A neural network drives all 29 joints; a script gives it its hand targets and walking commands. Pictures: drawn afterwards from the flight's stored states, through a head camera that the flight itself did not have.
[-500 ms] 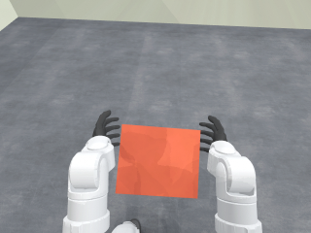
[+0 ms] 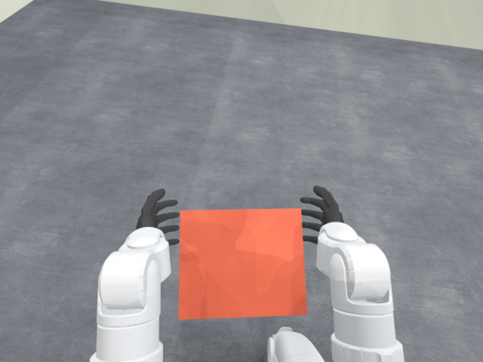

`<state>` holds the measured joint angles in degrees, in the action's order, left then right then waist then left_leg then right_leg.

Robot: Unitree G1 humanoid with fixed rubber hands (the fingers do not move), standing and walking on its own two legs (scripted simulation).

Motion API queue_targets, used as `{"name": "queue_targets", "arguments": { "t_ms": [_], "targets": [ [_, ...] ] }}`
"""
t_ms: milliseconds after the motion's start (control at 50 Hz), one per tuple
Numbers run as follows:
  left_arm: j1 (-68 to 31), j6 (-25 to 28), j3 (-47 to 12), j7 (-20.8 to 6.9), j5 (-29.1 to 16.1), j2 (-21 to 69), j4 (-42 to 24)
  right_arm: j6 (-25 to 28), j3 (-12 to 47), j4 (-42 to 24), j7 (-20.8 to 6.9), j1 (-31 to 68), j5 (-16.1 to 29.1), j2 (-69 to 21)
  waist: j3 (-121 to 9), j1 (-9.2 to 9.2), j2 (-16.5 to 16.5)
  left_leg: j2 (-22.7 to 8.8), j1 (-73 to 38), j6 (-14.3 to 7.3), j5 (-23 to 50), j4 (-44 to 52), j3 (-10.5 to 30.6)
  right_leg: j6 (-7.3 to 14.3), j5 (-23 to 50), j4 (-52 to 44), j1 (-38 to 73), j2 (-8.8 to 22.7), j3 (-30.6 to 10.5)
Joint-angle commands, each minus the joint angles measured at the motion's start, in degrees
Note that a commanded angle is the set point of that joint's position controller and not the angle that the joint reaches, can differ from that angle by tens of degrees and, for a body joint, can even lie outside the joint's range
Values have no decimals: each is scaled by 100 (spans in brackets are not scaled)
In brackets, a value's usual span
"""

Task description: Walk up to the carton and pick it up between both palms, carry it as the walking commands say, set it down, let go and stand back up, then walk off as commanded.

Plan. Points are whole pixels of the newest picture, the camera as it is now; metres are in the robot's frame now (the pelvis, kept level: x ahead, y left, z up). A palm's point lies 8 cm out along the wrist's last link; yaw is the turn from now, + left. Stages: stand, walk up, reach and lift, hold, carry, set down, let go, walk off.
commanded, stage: carry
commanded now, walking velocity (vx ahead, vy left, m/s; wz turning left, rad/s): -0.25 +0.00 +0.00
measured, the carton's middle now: (239, 256) +0.29 +0.01 -0.04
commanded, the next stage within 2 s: none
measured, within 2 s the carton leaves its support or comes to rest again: neither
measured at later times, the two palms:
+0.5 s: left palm out of the picture +0.05 +0.09 +0.09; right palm out of the picture +0.02 -0.18 +0.08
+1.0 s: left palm out of the picture -0.19 +0.20 +0.09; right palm out of the picture -0.18 -0.07 +0.10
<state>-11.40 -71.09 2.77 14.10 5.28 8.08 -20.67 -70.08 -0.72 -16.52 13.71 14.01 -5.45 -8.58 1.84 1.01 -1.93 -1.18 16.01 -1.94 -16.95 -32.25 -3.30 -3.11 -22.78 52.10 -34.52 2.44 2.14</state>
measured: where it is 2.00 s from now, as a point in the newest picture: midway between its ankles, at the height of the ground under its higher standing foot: outside the picture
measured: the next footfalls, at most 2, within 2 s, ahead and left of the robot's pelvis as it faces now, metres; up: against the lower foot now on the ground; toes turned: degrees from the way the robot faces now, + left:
right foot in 0.34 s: -0.20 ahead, -0.12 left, +0.00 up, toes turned -7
left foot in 0.76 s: -0.36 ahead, +0.14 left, +0.00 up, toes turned +4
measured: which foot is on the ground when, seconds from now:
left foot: down 0.00-0.36, up 0.38-0.74, down 0.76-1.00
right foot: up 0.00-0.32, down 0.34-0.76, up 0.78-1.00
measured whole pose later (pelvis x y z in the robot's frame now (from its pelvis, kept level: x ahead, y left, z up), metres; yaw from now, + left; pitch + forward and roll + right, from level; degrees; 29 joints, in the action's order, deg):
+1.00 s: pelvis -0.46 +0.05 +0.01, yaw +0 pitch +2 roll -4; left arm -12.7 -70.8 0.8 15.3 4.2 8.3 -21.8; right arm -68.1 -2.7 -18.2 12.5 12.6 -5.7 -8.3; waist 0.4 3.1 0.0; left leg -3.2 22.3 -2.7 -9.2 -29.4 -2.3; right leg -3.8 -27.4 64.5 -27.7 -1.0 0.8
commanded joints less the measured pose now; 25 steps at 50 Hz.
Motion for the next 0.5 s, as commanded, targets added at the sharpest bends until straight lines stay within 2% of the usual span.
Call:
{"name": "queue_targets", "arguments": {
  "t_ms": [0,20,40,60,140,200,240,280,300,320,340,360,380,400,420,460,480],
  "targets": [
    [-3010,324,-3653,-1462,-2375,6383,-1004,316,2562,-934,-1383,1916,1803,-5987,-1685,-178,1135,-1579,-267,-668,2087,1079,855,41,-295,2291,-77,-157,-434],
    [-2954,336,-3687,-1435,-2409,6373,-1058,349,2520,-1039,-1372,1873,1799,-5898,-1893,-163,1194,-1447,-646,-609,2830,844,730,13,-275,2382,-148,-246,-411],
    [-2850,338,-3696,-1409,-2400,6354,-1032,370,2505,-1078,-1361,1829,1793,-5831,-2079,-158,1167,-1363,-942,-561,3145,698,707,-35,-322,2221,-83,-299,-368],
    [-2723,335,-3684,-1384,-2379,6318,-970,381,2493,-1085,-1348,1775,1778,-5759,-2200,-159,1138,-1333,-1146,-531,3155,667,769,-60,-381,1926,-7,-335,-296],
    [-2302,241,-3555,-1285,-2206,5999,-659,331,2439,-864,-1283,1476,1677,-5502,-2279,-194,1427,-1531,-1235,-540,2471,1093,1363,-82,-645,582,558,-423,75],
    [-2051,178,-3397,-1263,-2067,5930,-381,289,2506,-792,-1271,1435,1671,-5519,-2359,-224,1483,-1672,-1248,-600,2540,1306,1639,-6,-694,-460,1028,-423,166],
    [-1969,169,-3279,-1282,-2003,5960,-248,281,2609,-824,-1274,1499,1705,-5605,-2437,-257,1479,-1684,-1280,-582,2569,1311,1675,47,-631,-1157,1318,-452,208],
    [-1900,181,-3161,-1317,-1948,6029,-135,276,2741,-889,-1274,1637,1773,-5695,-2549,-205,1333,-1581,-1030,-385,2111,1273,1494,138,-89,-2261,1940,-495,347],
    [-1871,189,-3096,-1339,-1920,6047,-81,269,2804,-897,-1270,1730,1810,-5720,-2522,-153,1269,-1459,-542,-140,1645,1302,1322,200,418,-3074,2538,-350,313],
    [-1893,195,-3025,-1368,-1896,6046,-40,264,2860,-885,-1262,1782,1829,-5759,-2351,-166,961,-1208,116,117,985,1256,1114,320,600,-3585,3034,27,-167],
    [-1937,205,-2934,-1413,-1860,5931,-14,259,2897,-845,-1245,1787,1833,-5820,-2190,-170,-141,-757,875,291,231,429,595,452,397,-3899,3328,938,-1265],
    [-1875,306,-2856,-1404,-1782,5982,-40,256,3126,-1291,-1293,2190,1960,-5755,-1831,-60,-1621,-223,1467,642,-895,-911,-196,1225,1611,-3869,2422,2311,-2194],
    [-2209,336,-2967,-1444,-1894,6153,-440,289,3157,-1279,-1324,2399,2009,-5989,-1362,-103,-907,-119,1657,609,-1114,-2623,202,1436,2974,-3742,1998,2335,-1827],
    [-2265,356,-2881,-1458,-1867,6162,-620,295,3305,-1314,-1351,2593,2164,-6153,-1289,-115,-352,-45,1647,561,-804,-3442,542,1298,2717,-3585,1775,1972,-1267],
    [-2273,372,-2853,-1468,-1795,6096,-718,307,3431,-1376,-1362,2680,2228,-6198,-1364,-143,-181,-72,1648,544,-390,-3871,596,1078,2376,-3438,1809,1569,-697],
    [-2299,445,-2723,-1463,-1742,5962,-851,309,3606,-1398,-1364,2624,2382,-6289,-1660,-119,-404,-73,1912,557,-171,-4202,452,1050,3258,-2907,2512,1257,-302],
    [-2260,479,-2657,-1444,-1746,5875,-921,306,3635,-1452,-1341,2662,2444,-6257,-1843,-86,-466,-53,1942,591,-336,-4155,355,1081,3860,-2672,2828,1215,-294]
  ]
}}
